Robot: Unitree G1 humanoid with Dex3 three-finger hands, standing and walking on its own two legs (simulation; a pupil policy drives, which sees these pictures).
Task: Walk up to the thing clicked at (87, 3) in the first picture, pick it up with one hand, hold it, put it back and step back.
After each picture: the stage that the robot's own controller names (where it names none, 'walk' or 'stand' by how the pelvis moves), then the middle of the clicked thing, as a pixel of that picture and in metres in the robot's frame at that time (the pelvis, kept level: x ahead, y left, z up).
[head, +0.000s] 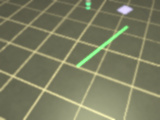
stand; (88, 4) +2.20 -0.13 -0.72
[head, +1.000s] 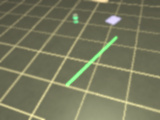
walk; (75, 18) +2.06 +0.17 -0.70
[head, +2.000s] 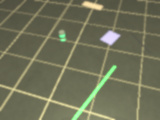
walk; (62, 35) +1.40 +0.29 -0.72
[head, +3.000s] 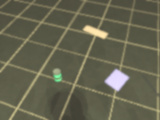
walk; (57, 74) +0.85 +0.24 -0.70
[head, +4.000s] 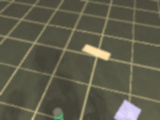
walk; (58, 114) +0.50 +0.16 -0.71
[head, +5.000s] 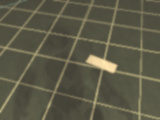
stand; out of the picture +0.31 +0.17 -0.71
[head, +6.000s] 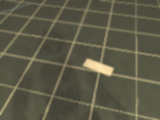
stand; out of the picture +0.31 +0.17 -0.73
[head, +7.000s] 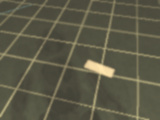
stand; out of the picture +0.30 +0.16 -0.73
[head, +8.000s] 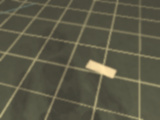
stand; out of the picture +0.30 +0.16 -0.73
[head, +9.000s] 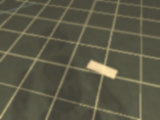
stand; out of the picture +0.29 +0.15 -0.73
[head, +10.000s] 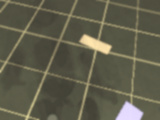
go down; out of the picture +0.33 +0.16 -0.67
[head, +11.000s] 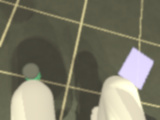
go down; (32, 73) +0.39 +0.19 -0.30
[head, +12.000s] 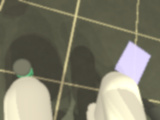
close in; (23, 70) +0.39 +0.20 -0.27
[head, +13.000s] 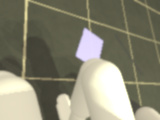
close; out of the picture +0.38 +0.23 -0.22
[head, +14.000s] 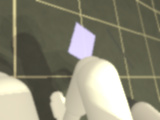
close; out of the picture +0.37 +0.24 -0.22
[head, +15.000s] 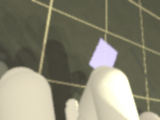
lift; out of the picture +0.32 +0.23 -0.16
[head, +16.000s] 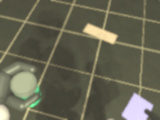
lift; (27, 90) +0.31 +0.17 +0.02
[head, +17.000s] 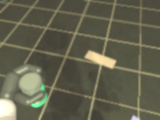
hold; (34, 90) +0.32 +0.17 +0.02
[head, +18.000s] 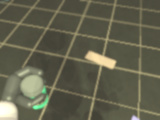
hold; (35, 92) +0.31 +0.17 +0.01
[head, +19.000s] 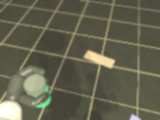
crouch; (38, 91) +0.32 +0.16 +0.01
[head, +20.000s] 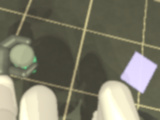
crouch; (25, 60) +0.41 +0.18 -0.08
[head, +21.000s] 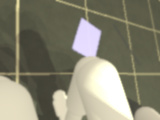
lower; out of the picture +0.40 +0.27 -0.21
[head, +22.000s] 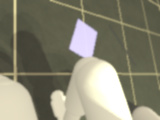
lower; out of the picture +0.39 +0.25 -0.22
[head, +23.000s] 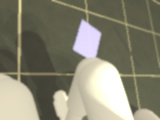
lower; out of the picture +0.38 +0.25 -0.22
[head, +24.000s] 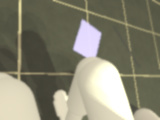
lower; out of the picture +0.38 +0.25 -0.22
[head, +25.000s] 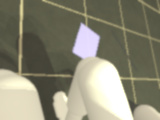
loosen; out of the picture +0.36 +0.22 -0.22
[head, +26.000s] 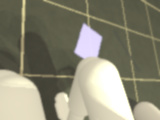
withdraw; out of the picture +0.35 +0.21 -0.22
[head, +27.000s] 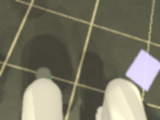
walk; (44, 76) +0.37 +0.17 -0.32
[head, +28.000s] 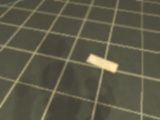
stand; out of the picture +0.29 +0.13 -0.66
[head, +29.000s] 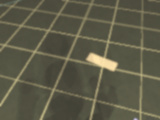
stand; out of the picture +0.30 +0.15 -0.67
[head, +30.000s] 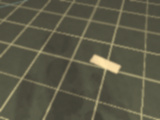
stand; out of the picture +0.30 +0.14 -0.70
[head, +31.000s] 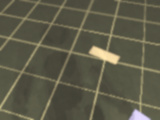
walk; out of the picture +0.33 +0.13 -0.71
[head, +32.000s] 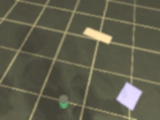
walk; (63, 101) +0.50 +0.10 -0.71
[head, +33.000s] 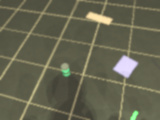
walk; (65, 69) +0.81 +0.21 -0.70
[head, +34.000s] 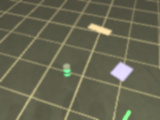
stand; (66, 69) +0.97 +0.14 -0.71
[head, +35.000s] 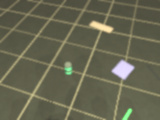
stand; (68, 68) +0.97 +0.14 -0.72
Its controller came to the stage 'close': yes
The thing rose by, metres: 0.72
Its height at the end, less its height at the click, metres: +0.00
